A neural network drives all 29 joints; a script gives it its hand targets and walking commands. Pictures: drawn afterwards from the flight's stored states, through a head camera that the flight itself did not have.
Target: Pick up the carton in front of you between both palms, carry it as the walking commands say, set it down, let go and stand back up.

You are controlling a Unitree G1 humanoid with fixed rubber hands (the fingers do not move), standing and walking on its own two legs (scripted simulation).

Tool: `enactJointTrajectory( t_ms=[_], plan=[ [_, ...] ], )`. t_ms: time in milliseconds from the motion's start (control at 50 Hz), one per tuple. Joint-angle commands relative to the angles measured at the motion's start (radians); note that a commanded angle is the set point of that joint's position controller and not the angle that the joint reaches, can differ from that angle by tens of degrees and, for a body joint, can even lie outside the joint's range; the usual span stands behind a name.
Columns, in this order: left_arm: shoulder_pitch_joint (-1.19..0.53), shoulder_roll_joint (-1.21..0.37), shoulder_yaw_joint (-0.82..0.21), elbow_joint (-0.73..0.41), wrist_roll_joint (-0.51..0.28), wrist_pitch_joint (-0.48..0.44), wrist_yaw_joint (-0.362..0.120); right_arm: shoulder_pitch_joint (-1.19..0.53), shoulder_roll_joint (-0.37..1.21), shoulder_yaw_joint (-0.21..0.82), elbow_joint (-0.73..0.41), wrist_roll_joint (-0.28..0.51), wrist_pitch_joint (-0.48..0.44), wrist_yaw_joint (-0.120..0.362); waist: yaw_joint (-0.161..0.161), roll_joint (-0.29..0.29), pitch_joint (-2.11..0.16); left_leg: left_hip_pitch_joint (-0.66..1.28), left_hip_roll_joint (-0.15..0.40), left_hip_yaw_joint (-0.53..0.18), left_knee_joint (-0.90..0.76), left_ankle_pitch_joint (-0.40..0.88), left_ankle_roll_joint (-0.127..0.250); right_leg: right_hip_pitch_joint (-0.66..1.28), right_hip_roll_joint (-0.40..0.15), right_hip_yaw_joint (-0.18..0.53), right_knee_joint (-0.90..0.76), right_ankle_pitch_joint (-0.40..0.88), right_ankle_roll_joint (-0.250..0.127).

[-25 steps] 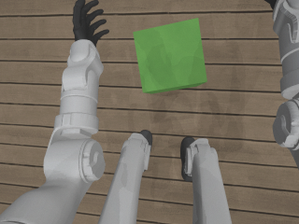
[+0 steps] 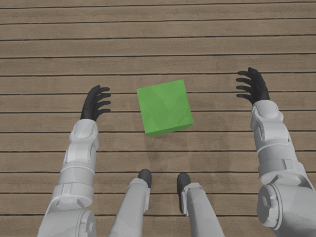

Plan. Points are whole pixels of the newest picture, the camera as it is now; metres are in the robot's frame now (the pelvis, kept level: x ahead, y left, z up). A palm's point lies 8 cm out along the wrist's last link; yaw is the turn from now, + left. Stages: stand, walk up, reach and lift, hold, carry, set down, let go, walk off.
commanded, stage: let go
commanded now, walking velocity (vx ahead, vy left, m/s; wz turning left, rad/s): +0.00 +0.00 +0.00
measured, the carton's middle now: (164, 111) +0.49 +0.03 -0.57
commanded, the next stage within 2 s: stand in 1.08 s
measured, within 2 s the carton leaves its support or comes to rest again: neither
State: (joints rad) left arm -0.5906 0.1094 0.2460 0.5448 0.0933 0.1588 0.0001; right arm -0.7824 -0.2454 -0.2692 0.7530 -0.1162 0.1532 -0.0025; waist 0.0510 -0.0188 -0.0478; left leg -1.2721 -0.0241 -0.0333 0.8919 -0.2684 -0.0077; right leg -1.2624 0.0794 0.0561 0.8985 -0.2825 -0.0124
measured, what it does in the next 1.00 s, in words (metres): rises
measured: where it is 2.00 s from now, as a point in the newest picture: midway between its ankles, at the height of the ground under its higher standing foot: (163, 198)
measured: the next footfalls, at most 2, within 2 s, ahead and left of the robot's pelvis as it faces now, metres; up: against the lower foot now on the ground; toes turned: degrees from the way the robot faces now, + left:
none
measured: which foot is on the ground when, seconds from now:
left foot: down 0.00-1.00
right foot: down 0.00-1.00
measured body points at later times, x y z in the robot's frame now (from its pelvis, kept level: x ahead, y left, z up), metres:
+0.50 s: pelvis +0.09 +0.02 +0.07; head +0.18 +0.01 +0.51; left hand +0.27 +0.26 -0.01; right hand +0.33 -0.20 -0.02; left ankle +0.05 +0.12 -0.66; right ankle +0.05 -0.10 -0.66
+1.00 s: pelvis +0.07 -0.01 +0.08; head +0.07 -0.01 +0.53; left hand +0.24 +0.23 +0.01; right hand +0.25 -0.24 +0.01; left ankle +0.06 +0.12 -0.66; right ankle +0.05 -0.10 -0.66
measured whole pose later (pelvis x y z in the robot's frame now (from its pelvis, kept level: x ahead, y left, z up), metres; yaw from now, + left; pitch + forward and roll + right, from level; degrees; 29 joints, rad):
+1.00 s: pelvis +0.07 -0.01 +0.08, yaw +3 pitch -4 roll +0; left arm 0.21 0.22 0.04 0.40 0.03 0.17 -0.07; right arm 0.23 -0.22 -0.03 0.44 0.03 0.12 0.05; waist 0.00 -0.03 0.07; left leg -0.12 -0.02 -0.07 0.46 -0.27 -0.01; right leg -0.10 0.05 0.02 0.47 -0.30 -0.05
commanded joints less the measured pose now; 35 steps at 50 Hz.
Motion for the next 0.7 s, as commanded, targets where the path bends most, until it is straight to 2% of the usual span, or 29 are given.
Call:
enactJointTrajectory(
  t_ms=[0,60,80,100,120,140,160,180,200,240,280,300,340,360,380,400,420,440,460,480,500,540,560,580,600,620,640,660,680],
  plan=[
    [0.097,0.120,-0.042,-0.110,0.011,-0.056,-0.045,0.040,-0.059,0.015,-0.181,0.036,-0.064,0.009,0.026,-0.014,-0.607,0.633,-0.010,0.038,-0.174,0.093,-0.018,0.537,-0.037,-0.048,-0.201,0.016,0.033],
    [0.241,0.116,-0.113,-0.117,-0.051,-0.081,-0.055,0.181,-0.101,0.038,-0.232,0.035,-0.089,0.009,-0.022,-0.033,-0.558,0.765,0.005,0.017,-0.221,0.110,-0.027,0.618,-0.022,-0.066,-0.220,0.055,0.018],
    [0.249,0.117,-0.127,-0.160,-0.060,-0.094,-0.049,0.232,-0.116,0.029,-0.215,0.049,-0.101,0.018,-0.005,0.022,-0.544,0.844,0.005,0.019,-0.227,0.161,-0.037,0.610,-0.020,-0.071,-0.218,0.090,0.014],
    [0.321,0.107,-0.095,-0.088,-0.050,-0.088,-0.049,0.288,-0.092,0.043,-0.155,0.057,-0.097,0.024,0.017,0.025,-0.438,0.812,0.006,0.029,-0.237,0.100,-0.040,0.618,-0.030,-0.047,-0.252,0.024,0.006],
    [0.363,0.105,-0.116,-0.112,-0.078,-0.101,-0.051,0.299,-0.076,0.077,-0.224,0.065,-0.106,0.026,0.026,-0.014,-0.431,0.842,0.011,0.016,-0.259,0.135,-0.030,0.645,-0.026,-0.067,-0.259,0.040,0.014],
    [0.373,0.125,-0.113,-0.142,-0.059,-0.109,-0.048,0.325,-0.092,0.074,-0.216,0.089,-0.122,0.033,0.048,0.049,-0.440,0.878,0.011,0.007,-0.270,0.168,-0.038,0.649,-0.033,-0.054,-0.265,0.061,0.011],
    [0.416,0.125,-0.124,-0.140,-0.091,-0.118,-0.048,0.394,-0.079,0.077,-0.235,0.052,-0.127,0.030,0.007,-0.017,-0.474,0.908,0.009,0.005,-0.252,0.280,-0.039,0.701,-0.013,-0.068,-0.252,0.138,0.010],
    [0.468,0.127,-0.155,-0.168,-0.092,-0.126,-0.049,0.422,-0.105,0.062,-0.268,0.062,-0.137,0.031,0.034,0.000,-0.490,0.963,0.016,-0.017,-0.273,0.330,-0.034,0.691,-0.018,-0.066,-0.265,0.139,0.011],
    [0.501,0.115,-0.161,-0.167,-0.085,-0.134,-0.045,0.510,-0.088,0.062,-0.216,0.053,-0.141,0.034,-0.001,0.048,-0.445,1.031,0.020,-0.027,-0.292,0.357,-0.037,0.693,-0.018,-0.053,-0.288,0.132,0.001],
    [0.500,0.126,-0.192,-0.217,-0.106,-0.150,-0.046,0.582,-0.085,0.051,-0.205,0.074,-0.156,0.030,-0.030,0.059,-0.429,1.049,0.019,-0.039,-0.278,0.473,-0.048,0.701,-0.012,-0.055,-0.293,0.221,0.000],
    [0.649,0.154,-0.199,-0.185,-0.111,-0.156,-0.040,0.630,-0.086,0.096,-0.298,0.089,-0.166,0.037,0.004,0.052,-0.444,1.167,0.042,-0.059,-0.292,0.611,-0.032,0.705,-0.008,-0.057,-0.316,0.232,0.005],
    [0.619,0.132,-0.173,-0.189,-0.117,-0.161,-0.043,0.673,-0.090,0.093,-0.246,0.097,-0.166,0.031,-0.032,0.077,-0.370,1.133,0.023,-0.041,-0.301,0.568,-0.045,0.758,-0.016,-0.044,-0.353,0.260,-0.005],
    [0.721,0.136,-0.200,-0.200,-0.108,-0.170,-0.045,0.769,-0.052,0.133,-0.227,0.114,-0.171,0.032,-0.011,0.130,-0.335,1.144,0.024,-0.057,-0.331,0.700,-0.047,0.802,-0.017,-0.039,-0.378,0.340,0.003],
    [0.723,0.135,-0.205,-0.215,-0.118,-0.168,-0.042,0.766,-0.041,0.141,-0.269,0.122,-0.182,0.033,-0.003,0.051,-0.315,1.167,0.029,-0.059,-0.337,0.710,-0.043,0.816,-0.022,-0.029,-0.426,0.322,0.006],
    [0.796,0.162,-0.214,-0.213,-0.116,-0.167,-0.040,0.852,-0.060,0.126,-0.283,0.094,-0.175,0.035,-0.042,0.066,-0.301,1.218,0.032,-0.063,-0.365,0.691,-0.042,0.860,-0.016,-0.036,-0.417,0.323,0.016],
    [0.788,0.155,-0.215,-0.211,-0.123,-0.169,-0.038,0.852,-0.040,0.162,-0.304,0.113,-0.180,0.035,-0.019,0.054,-0.275,1.183,0.030,-0.067,-0.368,0.742,-0.034,0.847,-0.025,-0.025,-0.441,0.362,0.013],
    [0.792,0.144,-0.206,-0.197,-0.102,-0.170,-0.039,0.815,-0.072,0.159,-0.304,0.102,-0.181,0.041,0.012,0.099,-0.270,1.187,0.027,-0.058,-0.394,0.700,-0.047,0.895,-0.032,-0.027,-0.459,0.324,0.011],
    [0.818,0.170,-0.189,-0.229,-0.105,-0.167,-0.035,0.884,-0.090,0.133,-0.318,0.080,-0.175,0.037,-0.024,0.046,-0.249,1.190,0.024,-0.053,-0.410,0.624,-0.045,0.965,-0.024,-0.024,-0.459,0.304,0.009],
    [0.784,0.157,-0.190,-0.245,-0.104,-0.160,-0.045,0.864,-0.049,0.171,-0.336,0.108,-0.171,0.041,-0.007,0.058,-0.211,1.177,0.008,-0.046,-0.425,0.604,-0.039,0.966,-0.034,-0.022,-0.487,0.309,0.011],
    [0.825,0.189,-0.206,-0.218,-0.110,-0.151,-0.048,0.944,-0.036,0.189,-0.340,0.104,-0.168,0.044,-0.034,-0.007,-0.162,1.176,0.011,-0.043,-0.443,0.572,-0.030,0.986,-0.034,-0.023,-0.488,0.339,0.026],
    [0.825,0.193,-0.196,-0.231,-0.117,-0.146,-0.057,0.942,-0.058,0.159,-0.401,0.094,-0.160,0.041,-0.053,-0.011,-0.173,1.210,-0.002,-0.027,-0.452,0.569,-0.029,1.034,-0.027,-0.026,-0.472,0.401,0.028],
    [0.827,0.187,-0.205,-0.254,-0.134,-0.139,-0.060,0.959,-0.064,0.169,-0.396,0.103,-0.156,0.039,-0.043,-0.036,-0.219,1.160,-0.024,-0.004,-0.444,0.589,-0.039,1.156,-0.044,0.000,-0.477,0.544,0.033],
    [0.873,0.176,-0.221,-0.184,-0.153,-0.136,-0.063,0.994,-0.028,0.174,-0.420,0.086,-0.146,0.031,-0.073,-0.124,-0.141,1.135,-0.019,-0.009,-0.469,0.527,-0.019,1.176,-0.045,-0.017,-0.466,0.596,0.041],
    [0.852,0.206,-0.196,-0.189,-0.129,-0.138,-0.065,1.011,-0.024,0.225,-0.396,0.122,-0.147,0.031,-0.037,-0.063,-0.111,1.140,-0.022,-0.016,-0.480,0.499,-0.015,1.123,-0.049,-0.007,-0.490,0.531,0.038],
    [0.841,0.236,-0.182,-0.194,-0.131,-0.132,-0.065,1.016,-0.038,0.200,-0.427,0.109,-0.141,0.038,-0.049,-0.084,-0.122,1.166,-0.034,-0.004,-0.470,0.460,-0.014,1.164,-0.051,-0.007,-0.479,0.533,0.046],
    [0.836,0.257,-0.160,-0.188,-0.117,-0.125,-0.069,1.017,-0.038,0.216,-0.419,0.117,-0.134,0.042,-0.018,-0.034,-0.095,1.098,-0.038,0.009,-0.480,0.406,-0.015,1.211,-0.063,0.012,-0.485,0.513,0.045],
    [0.826,0.210,-0.183,-0.161,-0.128,-0.121,-0.073,0.976,-0.033,0.189,-0.436,0.105,-0.129,0.040,-0.068,-0.119,-0.069,1.116,-0.037,0.001,-0.506,0.370,-0.002,1.174,-0.055,-0.021,-0.480,0.536,0.053],
    [0.805,0.247,-0.173,-0.161,-0.120,-0.113,-0.071,0.990,-0.040,0.215,-0.407,0.126,-0.111,0.047,-0.018,-0.051,0.002,1.132,-0.041,0.010,-0.512,0.331,-0.001,1.122,-0.049,-0.011,-0.507,0.422,0.058],
    [0.786,0.214,-0.205,-0.177,-0.123,-0.098,-0.077,0.989,-0.044,0.203,-0.406,0.131,-0.099,0.054,-0.052,-0.010,0.025,1.114,-0.039,0.015,-0.497,0.290,-0.006,1.131,-0.067,0.006,-0.519,0.371,0.038]
  ],
)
